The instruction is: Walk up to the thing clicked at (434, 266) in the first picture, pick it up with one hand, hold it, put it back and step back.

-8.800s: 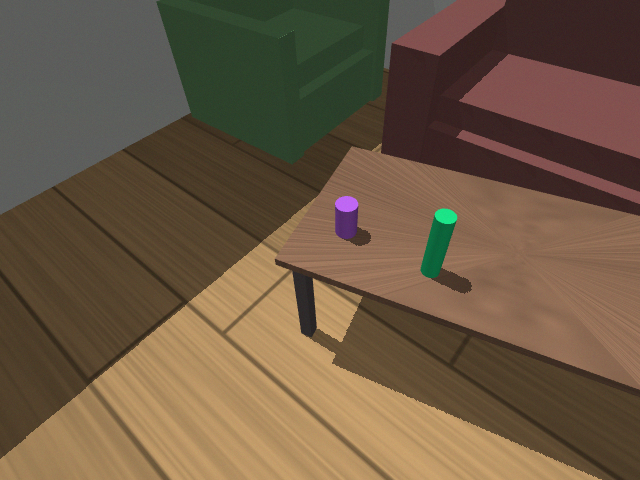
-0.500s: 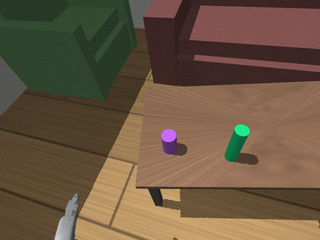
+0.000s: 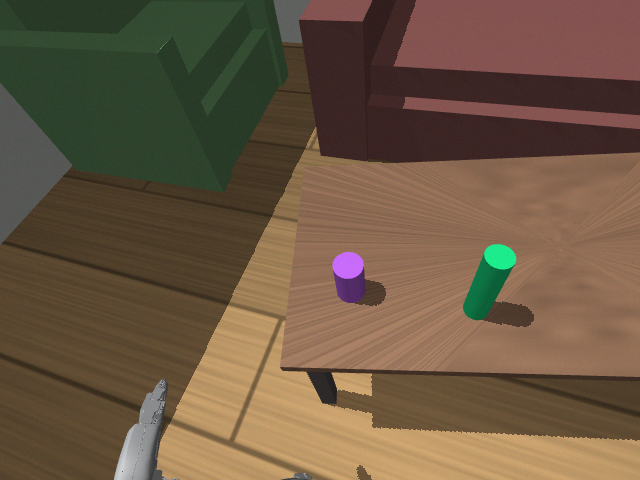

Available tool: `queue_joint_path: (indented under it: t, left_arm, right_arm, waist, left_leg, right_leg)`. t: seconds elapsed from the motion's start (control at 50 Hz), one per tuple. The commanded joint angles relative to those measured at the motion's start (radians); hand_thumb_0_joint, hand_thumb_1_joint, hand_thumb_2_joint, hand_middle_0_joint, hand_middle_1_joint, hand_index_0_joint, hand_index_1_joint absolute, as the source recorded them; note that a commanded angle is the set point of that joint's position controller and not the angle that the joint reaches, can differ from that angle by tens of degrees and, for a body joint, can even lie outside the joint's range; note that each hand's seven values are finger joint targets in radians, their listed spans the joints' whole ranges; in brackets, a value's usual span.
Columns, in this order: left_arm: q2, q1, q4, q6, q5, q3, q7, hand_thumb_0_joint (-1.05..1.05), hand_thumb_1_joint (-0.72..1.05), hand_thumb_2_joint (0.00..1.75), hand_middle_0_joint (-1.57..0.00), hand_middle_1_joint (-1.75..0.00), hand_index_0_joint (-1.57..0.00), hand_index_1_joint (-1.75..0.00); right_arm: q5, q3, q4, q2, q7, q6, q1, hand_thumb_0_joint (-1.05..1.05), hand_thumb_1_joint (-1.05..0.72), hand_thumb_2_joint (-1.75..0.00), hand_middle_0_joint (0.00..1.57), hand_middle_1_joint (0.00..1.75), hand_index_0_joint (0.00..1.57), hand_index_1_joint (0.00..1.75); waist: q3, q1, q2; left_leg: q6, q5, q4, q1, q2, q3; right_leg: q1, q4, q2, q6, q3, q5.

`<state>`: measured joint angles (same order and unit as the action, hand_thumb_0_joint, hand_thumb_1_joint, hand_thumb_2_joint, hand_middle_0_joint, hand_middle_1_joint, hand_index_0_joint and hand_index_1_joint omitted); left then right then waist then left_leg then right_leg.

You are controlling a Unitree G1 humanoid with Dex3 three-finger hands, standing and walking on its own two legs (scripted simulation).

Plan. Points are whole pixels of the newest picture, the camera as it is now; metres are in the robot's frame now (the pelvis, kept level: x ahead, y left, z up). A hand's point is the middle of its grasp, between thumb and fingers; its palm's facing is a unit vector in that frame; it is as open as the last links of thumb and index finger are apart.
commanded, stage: go down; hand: right
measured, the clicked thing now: (486, 285) +0.48 -0.21 -0.20
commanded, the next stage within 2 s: approach in 0.46 s
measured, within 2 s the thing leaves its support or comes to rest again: neither
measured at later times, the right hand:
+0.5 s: hand out of the picture +0.38 -0.39 +0.06, palm faces +0.21 +0.97 -0.07, open 17.6 cm
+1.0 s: hand (622, 289) +0.40 -0.34 -0.06, palm faces +0.20 +0.98 +0.06, open 17.7 cm
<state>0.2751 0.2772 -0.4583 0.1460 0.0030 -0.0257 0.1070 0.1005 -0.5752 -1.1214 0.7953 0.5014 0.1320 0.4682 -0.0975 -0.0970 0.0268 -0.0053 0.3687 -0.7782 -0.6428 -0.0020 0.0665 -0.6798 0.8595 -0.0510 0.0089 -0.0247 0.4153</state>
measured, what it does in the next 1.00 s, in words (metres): lowers itself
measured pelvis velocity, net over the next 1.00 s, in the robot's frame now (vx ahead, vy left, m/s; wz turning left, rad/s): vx -0.02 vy -0.01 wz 0.03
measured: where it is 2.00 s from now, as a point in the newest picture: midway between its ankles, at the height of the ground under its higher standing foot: outside the picture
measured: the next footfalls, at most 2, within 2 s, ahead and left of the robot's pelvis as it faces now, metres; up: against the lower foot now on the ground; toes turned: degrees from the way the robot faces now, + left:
none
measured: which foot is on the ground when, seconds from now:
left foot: down 0.00-1.00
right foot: down 0.00-1.00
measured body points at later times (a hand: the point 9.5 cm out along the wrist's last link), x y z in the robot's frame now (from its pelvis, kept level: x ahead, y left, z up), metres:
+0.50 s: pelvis -0.01 +0.00 -0.01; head +0.07 -0.05 +0.43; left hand +0.14 +0.26 -0.05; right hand +0.36 -0.44 +0.07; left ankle +0.00 +0.13 -0.70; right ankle +0.00 -0.12 -0.70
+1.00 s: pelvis -0.02 -0.01 -0.06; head +0.12 -0.08 +0.36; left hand +0.15 +0.25 -0.06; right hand +0.39 -0.40 -0.06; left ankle +0.00 +0.13 -0.70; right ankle +0.00 -0.12 -0.70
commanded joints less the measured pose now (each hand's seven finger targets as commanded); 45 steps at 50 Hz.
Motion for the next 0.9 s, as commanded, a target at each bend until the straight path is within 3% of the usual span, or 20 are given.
queue_joint_path:
  t: [0.0, 0.02, 0.04, 0.1, 0.12, 0.16, 0.2, 0.26, 0.32, 0.36, 0.38, 0.5, 0.52, 0.62, 0.64, 0.7, 0.72, 0.78, 0.8, 0.88]
  left_arm:
    - [0.17, -0.018, 0.156, 0.047, 0.004, 0.074, 0.014, 0.0, -0.54, 0.06, -0.05, -0.05, -0.05, -0.05]
    - [0.199, -0.018, 0.178, 0.047, 0.005, 0.098, 0.017, 0.0, -0.55, 0.06, -0.05, -0.05, -0.05, -0.05]
    - [0.188, -0.008, 0.176, 0.044, 0.003, 0.081, 0.016, 0.0, -0.55, 0.06, -0.05, -0.05, -0.05, -0.05]
    - [0.171, 0.022, 0.138, 0.042, 0.003, 0.077, 0.008, 0.0, -0.54, 0.05, -0.05, -0.05, -0.05, -0.05]
    - [0.198, -0.007, 0.163, 0.046, 0.003, 0.1, 0.012, 0.0, -0.54, 0.05, -0.05, -0.05, -0.05, -0.05]
    - [0.191, 0.017, 0.15, 0.039, 0.0, 0.091, 0.01, 0.0, -0.55, 0.06, -0.05, -0.05, -0.05, -0.05]
    - [0.173, 0.001, 0.152, 0.04, 0.005, 0.084, 0.004, 0.0, -0.55, 0.06, -0.05, -0.05, -0.05, -0.05]
    - [0.191, -0.029, 0.191, 0.041, 0.005, 0.085, 0.005, 0.0, -0.55, 0.06, -0.05, -0.05, -0.05, -0.05]
    - [0.176, -0.023, 0.189, 0.038, 0.004, 0.072, 0.0, 0.0, -0.55, 0.06, -0.05, -0.05, -0.05, -0.05]
    - [0.195, 0.014, 0.166, 0.036, 0.0, 0.092, 0.006, 0.0, -0.55, 0.06, -0.05, -0.05, -0.05, -0.05]
    - [0.188, -0.007, 0.185, 0.036, 0.0, 0.074, 0.003, 0.0, -0.55, 0.06, -0.05, -0.05, -0.05, -0.05]
    - [0.196, 0.006, 0.161, 0.036, -0.002, 0.087, -0.001, 0.0, -0.56, 0.06, -0.05, -0.05, -0.05, -0.05]
    - [0.16, -0.006, 0.164, 0.034, -0.002, 0.05, -0.008, 0.0, -0.55, 0.06, -0.05, -0.05, -0.05, -0.05]
    - [0.168, -0.019, 0.176, 0.046, -0.007, 0.06, -0.012, 0.0, -0.56, 0.05, -0.05, -0.04, -0.04, -0.05]
    - [0.174, -0.017, 0.172, 0.048, -0.007, 0.066, -0.012, 0.0, -0.55, 0.05, -0.05, -0.04, -0.04, -0.05]
    - [0.176, -0.056, 0.256, 0.067, -0.013, 0.06, -0.018, 0.0, -0.57, 0.06, -0.05, -0.04, -0.03, -0.05]
    - [0.193, -0.042, 0.289, 0.073, -0.01, 0.084, -0.019, 0.0, -0.57, 0.05, -0.05, -0.04, -0.04, -0.05]
    - [0.14, 0.026, 0.307, 0.077, -0.019, 0.039, -0.034, 0.0, -0.57, 0.06, -0.05, -0.04, -0.03, -0.05]
    - [0.137, 0.039, 0.326, 0.082, -0.023, 0.048, -0.038, 0.0, -0.57, 0.06, -0.05, -0.04, -0.03, -0.05]
    - [0.197, 0.114, 0.399, 0.09, -0.045, 0.121, -0.051, 0.0, -0.57, 0.06, -0.05, -0.04, -0.04, -0.05]
  right_arm:
    - [0.027, -0.055, 0.182, 0.408, 0.006, 0.068, 0.294, 0.0, 0.56, -0.04, 0.05, 0.05, 0.05, 0.05]
    - [0.023, -0.072, 0.215, 0.451, 0.001, 0.075, 0.338, 0.0, 0.58, -0.04, 0.05, 0.05, 0.05, 0.05]
    - [0.023, -0.079, 0.202, 0.459, 0.0, 0.075, 0.334, 0.0, 0.57, -0.03, 0.05, 0.05, 0.05, 0.05]
    - [0.026, -0.041, 0.126, 0.393, 0.014, 0.07, 0.296, 0.0, 0.58, -0.04, 0.05, 0.05, 0.05, 0.05]
    - [0.026, -0.058, 0.162, 0.435, 0.012, 0.078, 0.336, 0.0, 0.58, -0.04, 0.05, 0.05, 0.05, 0.05]
    - [0.014, -0.087, 0.18, 0.494, 0.006, 0.084, 0.372, 0.0, 0.58, -0.04, 0.05, 0.05, 0.05, 0.05]
    - [0.021, -0.064, 0.114, 0.426, 0.014, 0.077, 0.322, 0.0, 0.58, -0.03, 0.05, 0.05, 0.05, 0.05]
    - [0.021, -0.086, 0.143, 0.482, 0.014, 0.085, 0.372, 0.0, 0.58, -0.03, 0.05, 0.05, 0.05, 0.05]
    - [0.015, -0.072, 0.11, 0.462, 0.021, 0.083, 0.368, 0.0, 0.58, -0.04, 0.05, 0.05, 0.05, 0.05]
    - [0.016, -0.086, 0.125, 0.497, 0.021, 0.088, 0.408, 0.0, 0.59, -0.04, 0.05, 0.05, 0.05, 0.05]
    - [0.015, -0.084, 0.109, 0.495, 0.021, 0.087, 0.396, 0.0, 0.59, -0.04, 0.05, 0.05, 0.05, 0.05]
    - [0.013, -0.082, 0.104, 0.514, 0.025, 0.096, 0.448, 0.0, 0.61, -0.05, 0.04, 0.06, 0.05, 0.06]
    - [0.011, -0.08, 0.099, 0.51, 0.026, 0.099, 0.448, 0.0, 0.6, -0.05, 0.04, 0.05, 0.05, 0.05]
    - [0.037, -0.056, 0.036, 0.437, 0.042, 0.119, 0.418, 0.0, 0.58, -0.05, 0.05, 0.05, 0.06, 0.05]
    - [0.044, -0.067, 0.048, 0.445, 0.043, 0.134, 0.425, 0.0, 0.58, -0.05, 0.05, 0.05, 0.05, 0.05]
    - [0.078, -0.072, 0.011, 0.373, 0.057, 0.191, 0.412, 0.0, 0.58, -0.04, 0.05, 0.05, 0.06, 0.05]
    - [0.088, -0.08, 0.007, 0.365, 0.059, 0.219, 0.408, 0.0, 0.59, -0.04, 0.05, 0.05, 0.06, 0.05]
    - [0.109, -0.105, -0.028, 0.333, 0.056, 0.296, 0.377, 0.0, 0.6, -0.04, 0.05, 0.05, 0.06, 0.05]
    - [0.114, -0.102, -0.024, 0.315, 0.054, 0.322, 0.396, 0.0, 0.61, -0.04, 0.05, 0.05, 0.06, 0.05]
    - [0.111, -0.16, 0.035, 0.341, 0.03, 0.405, 0.375, 0.0, 0.6, -0.03, 0.05, 0.05, 0.06, 0.05]
  waist:
    - [-0.333, 0.016, -0.211]
    - [-0.374, 0.006, -0.219]
    - [-0.367, 0.017, -0.214]
    - [-0.308, 0.003, -0.21]
    - [-0.343, 0.003, -0.231]
    - [-0.368, 0.011, -0.233]
    - [-0.333, 0.007, -0.201]
    - [-0.367, 0.006, -0.213]
    - [-0.387, 0.004, -0.216]
    - [-0.4, -0.009, -0.23]
    - [-0.381, 0.0, -0.219]
    - [-0.356, -0.007, -0.248]
    - [-0.336, 0.0, -0.26]
    - [-0.317, -0.022, -0.222]
    - [-0.322, -0.026, -0.2]
    - [-0.38, -0.049, -0.146]
    - [-0.404, -0.063, -0.127]
    - [-0.389, -0.061, -0.138]
    - [-0.394, -0.083, -0.148]
    - [-0.441, -0.094, -0.225]
  left_leg:
    - [0.03, -0.283, 0.058, 0.11, 0.02, -0.029]
    - [0.03, -0.286, 0.058, 0.111, 0.019, -0.032]
    - [0.029, -0.287, 0.058, 0.122, 0.018, -0.031]
    - [0.029, -0.273, 0.055, 0.083, 0.02, -0.028]
    - [0.032, -0.263, 0.049, 0.067, 0.021, -0.026]
    - [0.033, -0.276, 0.047, 0.088, 0.019, -0.032]
    - [0.031, -0.269, 0.043, 0.084, 0.018, -0.032]
    - [0.031, -0.259, 0.046, 0.086, 0.02, -0.028]
    - [0.031, -0.286, 0.034, 0.091, 0.019, -0.032]
    - [0.031, -0.297, 0.032, 0.076, 0.02, -0.032]
    - [0.031, -0.297, 0.032, 0.085, 0.021, -0.029]
    - [0.036, -0.217, 0.029, 0.015, 0.029, -0.017]
    - [0.038, -0.207, 0.033, 0.016, 0.025, -0.024]
    - [0.035, -0.179, 0.009, -0.038, 0.029, -0.021]
    - [0.033, -0.179, 0.0, -0.041, 0.027, -0.025]
    - [0.028, -0.2, -0.046, -0.058, 0.029, -0.026]
    - [0.025, -0.208, -0.062, -0.068, 0.03, -0.025]
    - [0.023, -0.223, -0.12, -0.123, 0.028, -0.035]
    - [0.023, -0.225, -0.142, -0.151, 0.03, -0.037]
    - [0.029, -0.184, -0.236, -0.264, 0.035, -0.032]
  right_leg:
    - [0.248, -0.088, 0.029, -0.02, -0.02, -0.393]
    - [0.268, -0.084, 0.03, -0.021, -0.021, -0.396]
    - [0.256, -0.084, 0.033, -0.023, -0.02, -0.382]
    - [0.222, -0.084, 0.032, -0.02, -0.021, -0.37]
    - [0.252, -0.081, 0.025, -0.017, -0.027, -0.39]
    - [0.249, -0.072, 0.031, -0.02, -0.023, -0.387]
    - [0.213, -0.074, 0.032, -0.023, -0.021, -0.352]
    - [0.223, -0.073, 0.03, -0.022, -0.026, -0.347]
    - [0.218, -0.061, 0.03, -0.02, -0.026, -0.381]
    - [0.241, -0.05, 0.027, -0.018, -0.026, -0.408]
    - [0.216, -0.052, 0.03, -0.02, -0.027, -0.404]
    - [0.219, -0.064, 0.018, -0.013, -0.037, -0.354]
    - [0.189, -0.064, 0.026, -0.017, -0.03, -0.316]
    - [0.158, -0.045, 0.018, -0.019, -0.038, -0.273]
    - [0.129, -0.03, 0.022, -0.024, -0.035, -0.255]
    - [0.093, 0.025, 0.021, -0.027, -0.043, -0.279]
    - [0.096, 0.045, 0.021, -0.03, -0.045, -0.292]
    - [0.025, 0.114, 0.031, -0.031, -0.038, -0.321]
    - [-0.001, 0.142, 0.03, -0.029, -0.037, -0.315]
    - [-0.017, 0.222, 0.024, -0.019, -0.043, -0.347]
